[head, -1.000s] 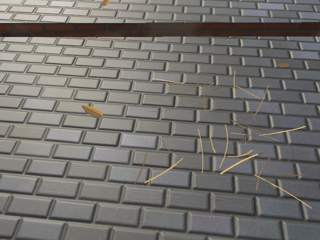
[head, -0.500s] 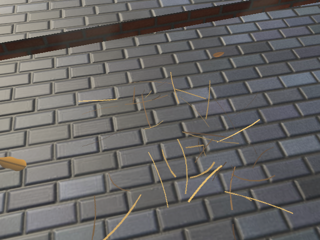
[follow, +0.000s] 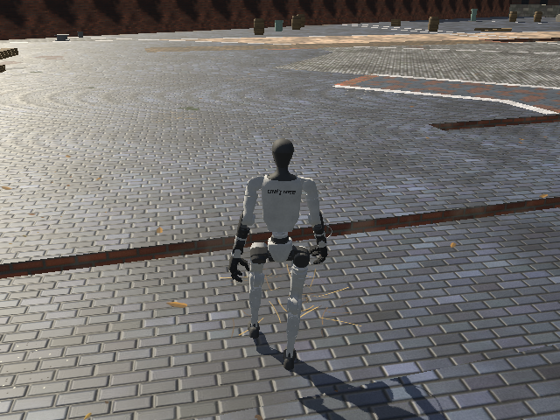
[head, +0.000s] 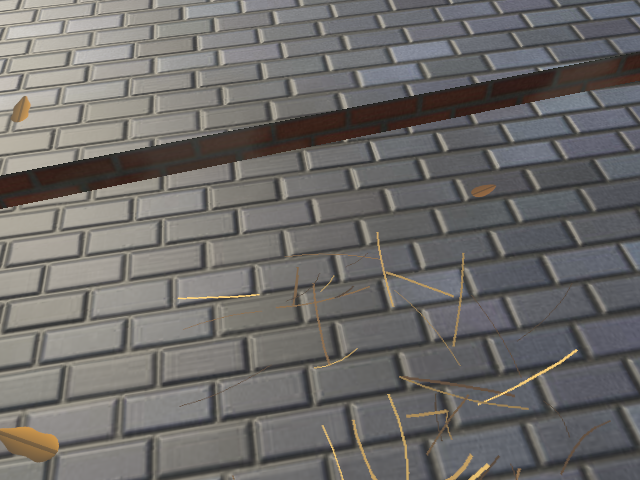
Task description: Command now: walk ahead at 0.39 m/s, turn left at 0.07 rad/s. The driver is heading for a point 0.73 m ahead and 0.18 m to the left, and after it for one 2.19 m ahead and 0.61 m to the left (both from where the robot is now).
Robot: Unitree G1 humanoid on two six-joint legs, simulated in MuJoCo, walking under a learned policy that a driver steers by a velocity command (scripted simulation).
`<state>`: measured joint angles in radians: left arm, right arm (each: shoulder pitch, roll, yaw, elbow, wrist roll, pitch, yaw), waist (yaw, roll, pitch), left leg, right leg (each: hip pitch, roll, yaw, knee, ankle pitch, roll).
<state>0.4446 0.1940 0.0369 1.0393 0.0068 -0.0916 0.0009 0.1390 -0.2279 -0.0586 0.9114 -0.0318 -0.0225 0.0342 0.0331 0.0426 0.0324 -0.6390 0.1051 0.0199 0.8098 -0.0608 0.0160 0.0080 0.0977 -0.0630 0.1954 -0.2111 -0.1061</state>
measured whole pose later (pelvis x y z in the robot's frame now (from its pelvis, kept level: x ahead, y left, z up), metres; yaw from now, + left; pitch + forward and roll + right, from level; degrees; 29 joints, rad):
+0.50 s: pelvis +0.13 +0.03 -0.01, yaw +13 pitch +1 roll -1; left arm 0.14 0.22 0.06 0.87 0.03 0.02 0.04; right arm 0.26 -0.24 -0.07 0.89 -0.02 0.01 0.00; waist -0.04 -0.01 0.06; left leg -0.34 -0.13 -0.06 0.40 -0.07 0.12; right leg -0.55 -0.03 0.08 0.99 -0.34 0.03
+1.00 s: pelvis +0.15 -0.02 +0.00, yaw +25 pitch +0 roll +2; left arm 0.24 0.21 0.02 0.84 0.02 -0.02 0.04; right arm 0.21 -0.29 -0.08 0.87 -0.02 0.06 -0.01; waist 0.00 0.06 0.03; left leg -0.37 -0.09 -0.14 0.88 -0.41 -0.04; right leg -0.18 0.03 0.02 0.39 -0.21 -0.06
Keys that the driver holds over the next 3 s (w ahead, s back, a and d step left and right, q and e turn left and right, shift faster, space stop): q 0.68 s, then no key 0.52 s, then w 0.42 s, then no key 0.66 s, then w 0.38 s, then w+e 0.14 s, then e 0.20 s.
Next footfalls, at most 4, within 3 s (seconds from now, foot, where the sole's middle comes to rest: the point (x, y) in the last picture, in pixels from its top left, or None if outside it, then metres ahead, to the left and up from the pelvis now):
0.16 left None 0.24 0.10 -0.78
0.76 right None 0.22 -0.08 -0.78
1.14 left None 0.09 0.09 -0.78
1.50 right None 0.26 -0.08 -0.78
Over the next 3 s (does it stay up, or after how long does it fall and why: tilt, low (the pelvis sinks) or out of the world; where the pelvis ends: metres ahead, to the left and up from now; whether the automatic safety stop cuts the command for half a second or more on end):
stays up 0.58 0.18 -0.02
